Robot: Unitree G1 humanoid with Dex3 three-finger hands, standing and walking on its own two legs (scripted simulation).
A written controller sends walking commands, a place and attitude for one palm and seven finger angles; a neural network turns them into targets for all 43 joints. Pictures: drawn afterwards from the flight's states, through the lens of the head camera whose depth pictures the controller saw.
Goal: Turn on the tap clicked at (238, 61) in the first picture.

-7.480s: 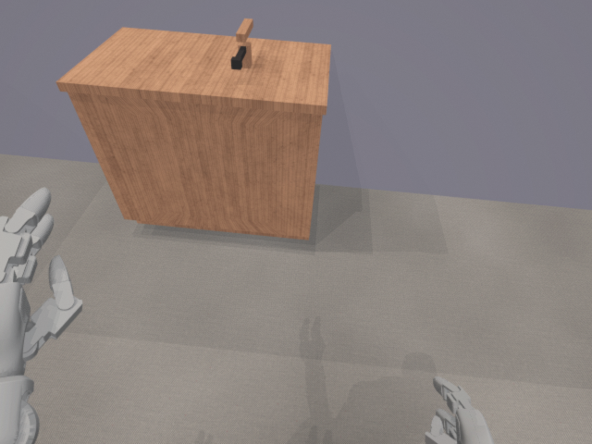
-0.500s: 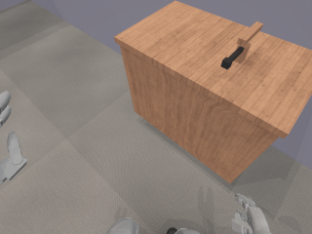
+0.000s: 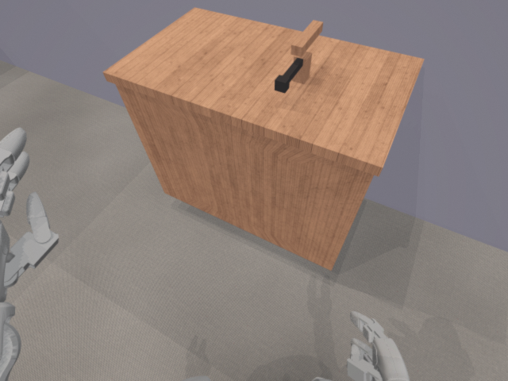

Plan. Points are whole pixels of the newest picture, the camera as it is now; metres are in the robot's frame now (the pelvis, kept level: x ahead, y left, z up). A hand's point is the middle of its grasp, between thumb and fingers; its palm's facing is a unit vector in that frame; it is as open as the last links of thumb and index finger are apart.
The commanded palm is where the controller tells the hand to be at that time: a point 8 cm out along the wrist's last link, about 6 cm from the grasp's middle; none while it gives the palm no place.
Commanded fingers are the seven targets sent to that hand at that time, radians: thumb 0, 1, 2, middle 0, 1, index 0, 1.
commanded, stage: turn to face it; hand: left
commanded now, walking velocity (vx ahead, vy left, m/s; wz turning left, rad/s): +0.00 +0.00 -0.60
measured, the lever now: (282, 84) +0.74 +0.02 +0.03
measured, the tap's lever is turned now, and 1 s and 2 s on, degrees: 0 0 0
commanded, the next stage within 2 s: take the last steps up to it in 1.12 s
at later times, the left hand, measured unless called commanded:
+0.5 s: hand (142, 227) +0.24 +0.15 +0.18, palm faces +0.14 -0.90 -0.41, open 7.5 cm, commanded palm +0.20 +0.20 +0.20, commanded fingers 0.00 0.90 0.90 -0.20 -0.30 -0.20 -0.30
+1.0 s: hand (267, 249) +0.22 +0.02 +0.19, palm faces -0.16 -0.86 -0.48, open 7.4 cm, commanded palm +0.20 +0.09 +0.20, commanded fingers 0.00 0.90 0.90 -0.20 -0.30 -0.20 -0.30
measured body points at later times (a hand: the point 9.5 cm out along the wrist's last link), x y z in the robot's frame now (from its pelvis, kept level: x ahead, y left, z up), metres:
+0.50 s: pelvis -0.04 -0.01 +0.01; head -0.01 -0.02 +0.46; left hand +0.23 +0.20 +0.21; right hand +0.06 -0.28 -0.07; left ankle +0.00 +0.13 -0.72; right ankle -0.05 -0.12 -0.67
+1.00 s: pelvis -0.09 -0.06 +0.01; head -0.05 -0.08 +0.46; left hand +0.23 +0.06 +0.22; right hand -0.10 -0.37 -0.07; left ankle -0.02 +0.07 -0.72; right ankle -0.08 -0.14 -0.72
